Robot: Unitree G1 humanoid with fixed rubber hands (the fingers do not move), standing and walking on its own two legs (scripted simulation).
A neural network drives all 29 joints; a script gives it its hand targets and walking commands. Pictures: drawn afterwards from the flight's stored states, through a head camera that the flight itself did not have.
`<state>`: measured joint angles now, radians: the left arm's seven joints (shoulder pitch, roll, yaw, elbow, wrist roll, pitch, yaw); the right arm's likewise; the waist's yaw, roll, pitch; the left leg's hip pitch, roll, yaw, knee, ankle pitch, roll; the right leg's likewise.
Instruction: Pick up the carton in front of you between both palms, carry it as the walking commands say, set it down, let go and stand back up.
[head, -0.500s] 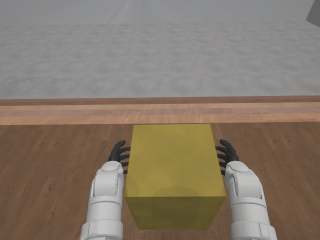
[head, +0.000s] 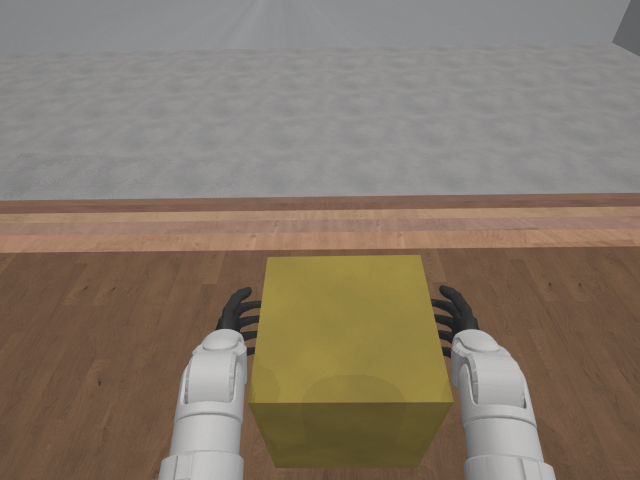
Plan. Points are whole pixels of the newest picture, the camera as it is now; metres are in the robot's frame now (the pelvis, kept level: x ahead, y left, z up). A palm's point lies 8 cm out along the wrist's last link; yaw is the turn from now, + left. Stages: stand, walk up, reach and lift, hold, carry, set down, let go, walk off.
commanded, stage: hold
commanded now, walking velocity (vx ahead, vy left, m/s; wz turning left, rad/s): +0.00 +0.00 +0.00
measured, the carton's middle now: (344, 366) +0.29 +0.00 -0.03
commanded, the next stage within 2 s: carry in 0.04 s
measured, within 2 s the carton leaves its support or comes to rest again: neither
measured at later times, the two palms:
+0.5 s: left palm (247, 271) +0.38 +0.14 +0.08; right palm (461, 268) +0.38 -0.16 +0.09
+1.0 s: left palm (295, 178) +0.61 +0.09 +0.09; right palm (457, 172) +0.63 -0.21 +0.09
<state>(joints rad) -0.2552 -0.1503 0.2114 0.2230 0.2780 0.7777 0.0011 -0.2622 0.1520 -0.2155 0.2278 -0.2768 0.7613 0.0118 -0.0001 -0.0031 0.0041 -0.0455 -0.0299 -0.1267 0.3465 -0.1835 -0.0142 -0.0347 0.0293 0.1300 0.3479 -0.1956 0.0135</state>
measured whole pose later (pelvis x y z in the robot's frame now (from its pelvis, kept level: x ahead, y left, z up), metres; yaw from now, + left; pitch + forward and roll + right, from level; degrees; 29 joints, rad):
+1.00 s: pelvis +0.40 -0.08 +0.00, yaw +1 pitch +5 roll +1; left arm 0.11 -0.14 0.05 -0.53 -0.01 1.13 0.16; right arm 0.09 0.14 -0.03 -0.53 0.00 1.11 -0.15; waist 0.05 -0.01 -0.14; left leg -0.56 0.10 0.10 0.92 -0.24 0.00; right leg -0.20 -0.02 -0.23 0.32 -0.22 -0.07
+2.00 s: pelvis +1.02 -0.11 -0.01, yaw -1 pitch +4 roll +1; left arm -0.43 -0.14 0.26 -0.08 0.01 0.96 0.17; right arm -0.45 0.15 -0.28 -0.07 -0.06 0.96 -0.21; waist 0.06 0.01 0.04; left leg -0.65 0.05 0.01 1.25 -0.33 0.06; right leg -0.37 0.00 -0.18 0.55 -0.25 -0.11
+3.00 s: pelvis +1.67 -0.17 -0.28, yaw +6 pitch +3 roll +0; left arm -0.34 -0.17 0.21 0.00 0.00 0.81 0.19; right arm -0.31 0.13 -0.27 -0.05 -0.02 0.82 -0.19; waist 0.06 0.04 0.05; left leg -0.72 0.01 0.06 0.70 0.36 0.08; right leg -0.27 0.05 -0.21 1.12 -0.89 -0.12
